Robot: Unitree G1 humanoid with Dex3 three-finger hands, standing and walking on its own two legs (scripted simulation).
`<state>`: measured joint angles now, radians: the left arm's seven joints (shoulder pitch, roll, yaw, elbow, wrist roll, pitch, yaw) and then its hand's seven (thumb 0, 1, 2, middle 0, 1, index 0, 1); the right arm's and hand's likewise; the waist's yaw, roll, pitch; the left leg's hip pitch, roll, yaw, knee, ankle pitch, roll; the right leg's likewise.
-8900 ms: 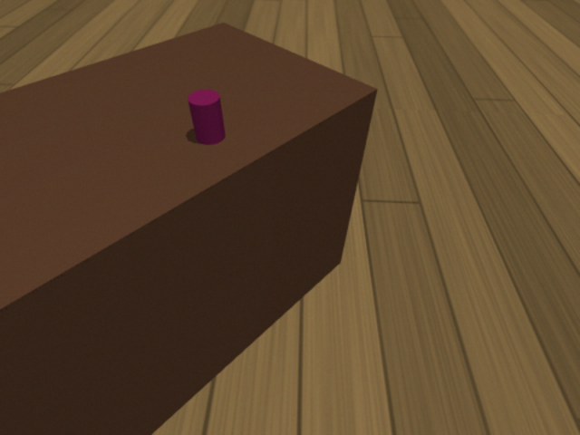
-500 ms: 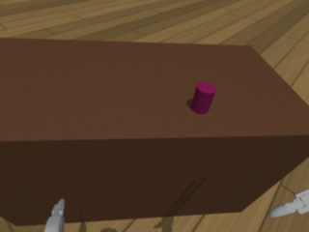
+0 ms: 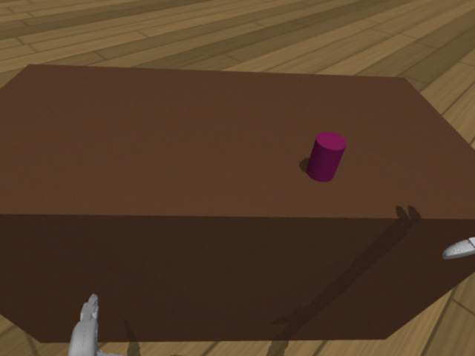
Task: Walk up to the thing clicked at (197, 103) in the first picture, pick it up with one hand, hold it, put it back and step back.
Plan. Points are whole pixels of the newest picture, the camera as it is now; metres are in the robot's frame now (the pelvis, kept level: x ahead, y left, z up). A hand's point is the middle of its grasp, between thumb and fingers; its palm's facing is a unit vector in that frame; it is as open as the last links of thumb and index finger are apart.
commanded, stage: go down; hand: right
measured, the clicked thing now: (325, 157) +0.52 -0.18 +0.07
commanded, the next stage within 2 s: none
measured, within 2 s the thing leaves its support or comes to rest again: neither
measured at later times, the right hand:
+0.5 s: hand out of the picture +0.33 -0.33 +0.19, palm faces +0.15 +0.99 -0.09, open 17.6 cm
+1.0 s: hand (469, 153) +0.38 -0.35 +0.20, palm faces +0.13 +0.99 +0.00, open 17.6 cm
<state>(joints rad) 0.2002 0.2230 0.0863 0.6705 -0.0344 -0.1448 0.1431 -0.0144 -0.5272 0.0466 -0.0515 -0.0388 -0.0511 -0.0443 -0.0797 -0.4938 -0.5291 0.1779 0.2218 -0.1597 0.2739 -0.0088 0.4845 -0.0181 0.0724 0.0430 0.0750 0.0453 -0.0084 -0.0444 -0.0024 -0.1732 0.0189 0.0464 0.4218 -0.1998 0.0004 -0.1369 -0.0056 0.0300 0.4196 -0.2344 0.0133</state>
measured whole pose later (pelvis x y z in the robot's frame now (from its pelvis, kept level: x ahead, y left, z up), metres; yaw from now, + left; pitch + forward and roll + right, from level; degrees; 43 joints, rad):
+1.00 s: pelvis +0.00 +0.00 -0.01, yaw +1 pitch +5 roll +1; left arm 0.23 0.26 -0.07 0.66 -0.02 -0.19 0.22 -0.02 -0.55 0.07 -0.05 -0.05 -0.05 -0.06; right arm -0.68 -0.82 -0.56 0.96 0.20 0.07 0.57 -0.01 0.57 -0.02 0.05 0.05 0.06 0.05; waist 0.04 -0.01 -0.06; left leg -0.37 0.00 0.03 0.49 -0.21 0.00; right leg -0.34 -0.02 0.02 0.53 -0.28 0.01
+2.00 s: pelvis +0.01 -0.01 -0.02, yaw +2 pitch +10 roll +2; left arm 0.25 0.27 -0.09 0.59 -0.02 -0.18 0.19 -0.01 -0.54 0.07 -0.05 -0.05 -0.05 -0.06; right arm -0.89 -0.98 -0.56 1.19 0.14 0.03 0.58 -0.01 0.56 -0.03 0.06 0.05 0.06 0.05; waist 0.10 0.00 -0.09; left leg -0.48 -0.01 0.03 0.55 -0.24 0.00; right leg -0.48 -0.03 0.02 0.63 -0.33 0.00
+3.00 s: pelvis +0.00 -0.01 -0.03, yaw +2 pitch +13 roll +1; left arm 0.26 0.25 -0.07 0.47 0.00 -0.20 0.14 -0.01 -0.53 0.05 -0.06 -0.05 -0.06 -0.06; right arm -0.84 -0.72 -0.46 1.16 0.18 -0.11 0.49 -0.01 0.52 -0.04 0.05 0.04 0.06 0.04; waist 0.13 0.01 -0.07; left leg -0.62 0.00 0.03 0.67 -0.27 0.00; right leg -0.60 -0.03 0.01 0.73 -0.36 0.01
